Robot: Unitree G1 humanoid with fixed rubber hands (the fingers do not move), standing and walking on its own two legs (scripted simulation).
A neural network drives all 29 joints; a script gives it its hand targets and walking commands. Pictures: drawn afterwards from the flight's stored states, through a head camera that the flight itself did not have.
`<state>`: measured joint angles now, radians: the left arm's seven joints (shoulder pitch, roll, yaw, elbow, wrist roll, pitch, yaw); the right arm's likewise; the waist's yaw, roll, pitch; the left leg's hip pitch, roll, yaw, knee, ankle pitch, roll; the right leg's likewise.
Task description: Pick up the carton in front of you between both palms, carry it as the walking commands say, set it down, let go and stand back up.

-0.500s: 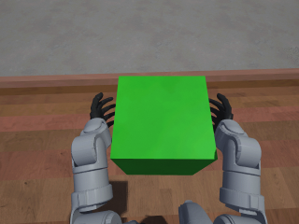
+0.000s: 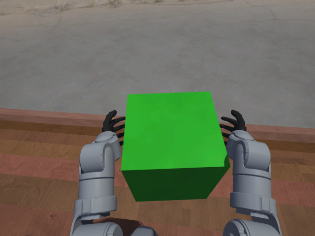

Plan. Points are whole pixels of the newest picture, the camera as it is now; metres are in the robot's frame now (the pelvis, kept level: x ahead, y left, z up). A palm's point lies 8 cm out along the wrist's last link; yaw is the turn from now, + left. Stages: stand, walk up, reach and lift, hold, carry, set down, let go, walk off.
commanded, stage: carry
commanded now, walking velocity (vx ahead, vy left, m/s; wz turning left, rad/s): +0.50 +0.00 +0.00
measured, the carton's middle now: (170, 150) +0.34 +0.04 +0.04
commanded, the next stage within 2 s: none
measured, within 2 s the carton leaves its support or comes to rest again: neither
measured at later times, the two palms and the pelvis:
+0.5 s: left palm (165, 109) +0.68 +0.10 -0.12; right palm (235, 120) +0.64 -0.21 -0.12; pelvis +0.35 -0.02 -0.16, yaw -1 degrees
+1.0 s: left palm (175, 91) +1.05 +0.07 -0.30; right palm (223, 96) +1.05 -0.24 -0.31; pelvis +0.73 -0.08 -0.37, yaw -2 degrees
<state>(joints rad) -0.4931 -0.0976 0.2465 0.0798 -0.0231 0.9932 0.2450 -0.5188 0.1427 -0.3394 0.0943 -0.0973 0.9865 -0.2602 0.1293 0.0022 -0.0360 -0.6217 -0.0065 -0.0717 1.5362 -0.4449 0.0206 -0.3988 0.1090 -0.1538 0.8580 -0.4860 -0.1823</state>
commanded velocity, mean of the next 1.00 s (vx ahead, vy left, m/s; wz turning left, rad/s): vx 0.50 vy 0.00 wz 0.00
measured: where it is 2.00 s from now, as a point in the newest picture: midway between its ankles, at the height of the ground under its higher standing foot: (192, 143)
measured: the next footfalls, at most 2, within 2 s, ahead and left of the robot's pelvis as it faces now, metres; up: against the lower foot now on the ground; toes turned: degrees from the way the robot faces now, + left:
left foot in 0.28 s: +0.33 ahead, +0.03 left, -0.15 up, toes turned -1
right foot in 0.64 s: +0.62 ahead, -0.15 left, -0.30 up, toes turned -3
